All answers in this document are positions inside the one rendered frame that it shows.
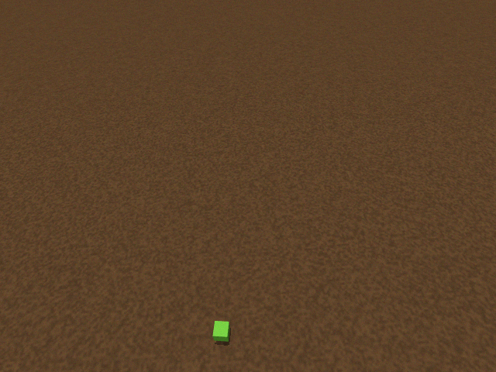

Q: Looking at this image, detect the cube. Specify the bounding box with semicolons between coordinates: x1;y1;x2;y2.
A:
213;321;230;342

